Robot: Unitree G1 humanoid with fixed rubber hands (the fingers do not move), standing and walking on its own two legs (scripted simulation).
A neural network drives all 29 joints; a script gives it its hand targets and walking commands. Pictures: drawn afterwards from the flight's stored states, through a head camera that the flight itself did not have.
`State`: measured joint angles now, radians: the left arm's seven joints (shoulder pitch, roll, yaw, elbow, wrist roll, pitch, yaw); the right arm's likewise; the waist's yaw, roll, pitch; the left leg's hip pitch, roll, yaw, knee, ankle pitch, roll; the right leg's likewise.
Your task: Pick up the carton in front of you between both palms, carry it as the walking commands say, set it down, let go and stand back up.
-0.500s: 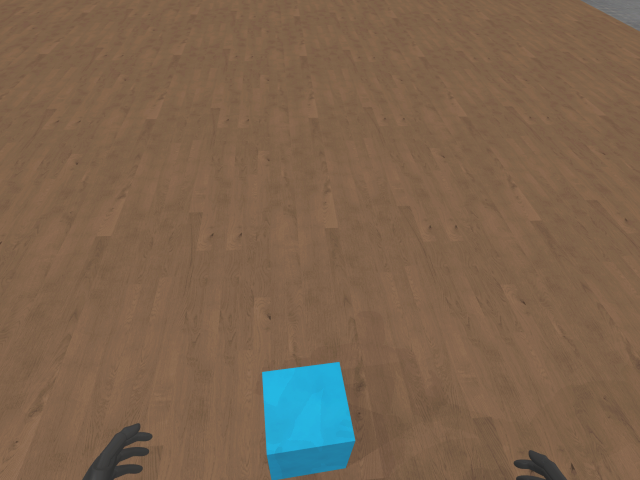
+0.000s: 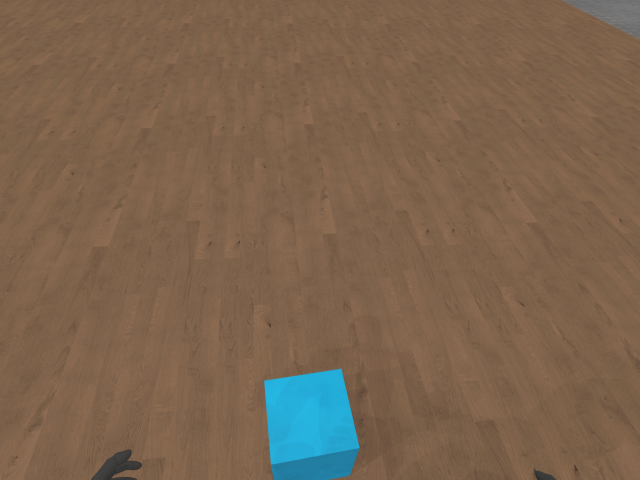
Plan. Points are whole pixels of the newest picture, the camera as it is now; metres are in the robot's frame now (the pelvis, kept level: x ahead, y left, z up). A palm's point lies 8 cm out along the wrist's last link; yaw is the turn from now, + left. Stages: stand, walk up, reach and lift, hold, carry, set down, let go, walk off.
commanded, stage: stand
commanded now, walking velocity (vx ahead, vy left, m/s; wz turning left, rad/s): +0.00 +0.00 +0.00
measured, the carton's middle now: (308, 429) +0.41 +0.03 -0.65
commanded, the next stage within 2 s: none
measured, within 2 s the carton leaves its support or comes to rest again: neither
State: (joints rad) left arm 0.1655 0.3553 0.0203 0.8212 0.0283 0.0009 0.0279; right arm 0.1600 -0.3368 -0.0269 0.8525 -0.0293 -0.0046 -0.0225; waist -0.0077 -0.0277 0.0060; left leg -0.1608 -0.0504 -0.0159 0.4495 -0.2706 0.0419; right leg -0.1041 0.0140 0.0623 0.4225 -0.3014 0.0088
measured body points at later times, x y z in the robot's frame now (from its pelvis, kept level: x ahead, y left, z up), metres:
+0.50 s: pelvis -0.02 +0.00 +0.01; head -0.02 +0.01 +0.45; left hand +0.09 +0.30 -0.11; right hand +0.09 -0.31 -0.10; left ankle -0.02 +0.09 -0.74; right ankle -0.05 -0.13 -0.74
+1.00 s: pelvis -0.02 +0.00 +0.01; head -0.03 +0.01 +0.46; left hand +0.08 +0.31 -0.11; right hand +0.08 -0.32 -0.10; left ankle -0.02 +0.09 -0.74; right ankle -0.05 -0.13 -0.74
